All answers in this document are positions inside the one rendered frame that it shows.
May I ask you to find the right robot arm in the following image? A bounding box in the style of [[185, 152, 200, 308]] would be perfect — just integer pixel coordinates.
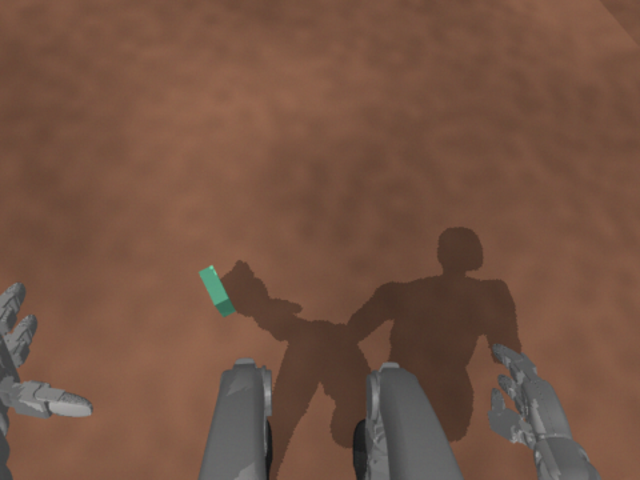
[[533, 437, 601, 480]]

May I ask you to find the right robot hand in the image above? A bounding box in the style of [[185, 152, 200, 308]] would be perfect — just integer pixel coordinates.
[[487, 343, 573, 450]]

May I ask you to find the left robot hand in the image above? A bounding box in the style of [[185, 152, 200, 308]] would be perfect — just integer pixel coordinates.
[[0, 282, 93, 419]]

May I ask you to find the carton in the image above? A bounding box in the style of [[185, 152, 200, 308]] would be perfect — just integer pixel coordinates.
[[199, 266, 235, 318]]

